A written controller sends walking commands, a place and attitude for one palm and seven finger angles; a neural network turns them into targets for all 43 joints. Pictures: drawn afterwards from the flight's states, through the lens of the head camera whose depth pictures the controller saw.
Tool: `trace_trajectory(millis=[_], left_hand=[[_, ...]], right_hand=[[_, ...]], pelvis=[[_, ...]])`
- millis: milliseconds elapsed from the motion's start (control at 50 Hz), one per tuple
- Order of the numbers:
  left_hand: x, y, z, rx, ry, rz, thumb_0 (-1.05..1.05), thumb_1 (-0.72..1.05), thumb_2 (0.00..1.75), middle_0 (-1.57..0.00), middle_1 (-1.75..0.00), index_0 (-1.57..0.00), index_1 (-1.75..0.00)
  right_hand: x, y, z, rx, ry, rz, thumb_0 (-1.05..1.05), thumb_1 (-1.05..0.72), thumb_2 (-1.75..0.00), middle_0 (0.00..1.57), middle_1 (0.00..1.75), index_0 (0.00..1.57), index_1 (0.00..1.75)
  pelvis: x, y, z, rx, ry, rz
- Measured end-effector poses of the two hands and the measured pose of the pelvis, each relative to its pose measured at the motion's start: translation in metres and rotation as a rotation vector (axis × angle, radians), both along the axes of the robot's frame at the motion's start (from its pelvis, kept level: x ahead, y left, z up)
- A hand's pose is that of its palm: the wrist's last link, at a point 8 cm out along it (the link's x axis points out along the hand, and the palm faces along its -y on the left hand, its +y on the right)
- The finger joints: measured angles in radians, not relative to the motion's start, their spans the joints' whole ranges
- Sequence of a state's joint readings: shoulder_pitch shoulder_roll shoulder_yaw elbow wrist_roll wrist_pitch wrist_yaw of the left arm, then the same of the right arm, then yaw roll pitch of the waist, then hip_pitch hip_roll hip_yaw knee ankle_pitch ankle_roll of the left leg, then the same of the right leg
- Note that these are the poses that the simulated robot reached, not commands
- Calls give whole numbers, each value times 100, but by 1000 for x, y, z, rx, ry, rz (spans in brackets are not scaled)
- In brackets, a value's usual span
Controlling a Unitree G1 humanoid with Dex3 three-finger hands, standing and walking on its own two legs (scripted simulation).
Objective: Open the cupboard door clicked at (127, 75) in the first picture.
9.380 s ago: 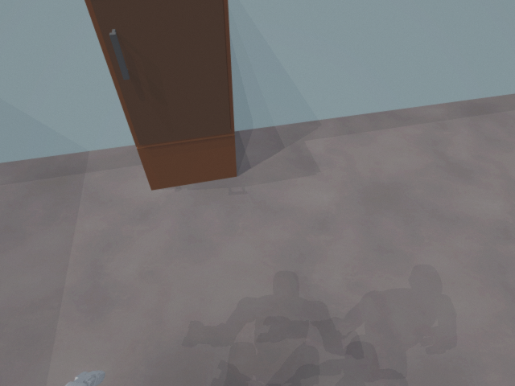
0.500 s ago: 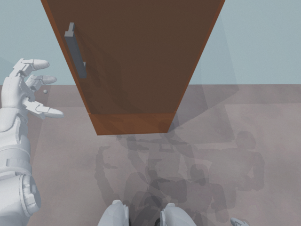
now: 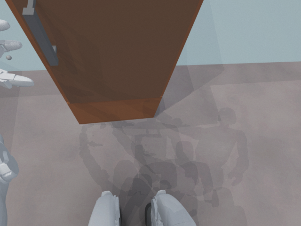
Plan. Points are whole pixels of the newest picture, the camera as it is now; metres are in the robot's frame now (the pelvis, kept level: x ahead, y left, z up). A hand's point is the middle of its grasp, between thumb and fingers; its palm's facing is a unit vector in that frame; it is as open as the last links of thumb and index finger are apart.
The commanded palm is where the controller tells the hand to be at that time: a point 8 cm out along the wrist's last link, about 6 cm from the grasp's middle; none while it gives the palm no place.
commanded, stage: move the hooked fingers beside the handle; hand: left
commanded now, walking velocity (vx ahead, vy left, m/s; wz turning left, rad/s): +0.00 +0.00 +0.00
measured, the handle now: (44, 34) +0.58 +0.23 +0.07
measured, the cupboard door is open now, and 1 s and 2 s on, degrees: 0 0 0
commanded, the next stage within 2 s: slide the fingers in behind the handle in 1.00 s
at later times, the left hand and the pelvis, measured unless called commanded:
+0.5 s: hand (7, 56) +0.51 +0.30 +0.07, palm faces +0.10 -0.99 -0.02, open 14.0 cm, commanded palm +0.49 +0.32 +0.06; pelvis +0.01 +0.01 +0.01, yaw -1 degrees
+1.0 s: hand (12, 55) +0.51 +0.29 +0.07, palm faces +0.08 -1.00 -0.02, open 14.0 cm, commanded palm +0.49 +0.32 +0.06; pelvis +0.00 +0.01 +0.00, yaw +0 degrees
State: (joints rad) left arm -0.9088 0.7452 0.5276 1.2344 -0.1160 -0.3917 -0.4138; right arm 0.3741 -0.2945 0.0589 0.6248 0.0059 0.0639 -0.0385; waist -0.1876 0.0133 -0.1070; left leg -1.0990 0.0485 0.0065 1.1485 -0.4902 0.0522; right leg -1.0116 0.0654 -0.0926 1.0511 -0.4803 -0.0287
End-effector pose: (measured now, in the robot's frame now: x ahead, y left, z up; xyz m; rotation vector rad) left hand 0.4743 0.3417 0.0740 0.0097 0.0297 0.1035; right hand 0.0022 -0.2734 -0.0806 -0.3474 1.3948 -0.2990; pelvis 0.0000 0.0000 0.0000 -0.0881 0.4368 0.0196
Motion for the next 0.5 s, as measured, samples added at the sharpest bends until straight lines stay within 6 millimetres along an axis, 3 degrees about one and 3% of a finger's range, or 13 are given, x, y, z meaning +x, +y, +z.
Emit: trace_trajectory(millis=[180,360,500], left_hand=[[20,-3,-6,-9,17,-22,-2,-50,31,-30,-120,-30,-120],[10,-1,-6,-5,24,-7,-2,-50,31,-30,-120,-30,-120],[6,6,-4,10,20,-1,-2,-50,31,-30,-120,-30,-120]], right_hand=[[-7,6,-1,5,42,-18,0,-91,-90,20,30,21,30],[-2,21,1,50,34,-29,0,-91,-90,20,30,21,30],[8,21,3,37,14,-8,0,-91,-90,20,30,21,30]], pelvis=[[4,4,-3,-9,32,-9],[11,9,5,-7,15,-16],[10,11,5,-12,5,-4]])
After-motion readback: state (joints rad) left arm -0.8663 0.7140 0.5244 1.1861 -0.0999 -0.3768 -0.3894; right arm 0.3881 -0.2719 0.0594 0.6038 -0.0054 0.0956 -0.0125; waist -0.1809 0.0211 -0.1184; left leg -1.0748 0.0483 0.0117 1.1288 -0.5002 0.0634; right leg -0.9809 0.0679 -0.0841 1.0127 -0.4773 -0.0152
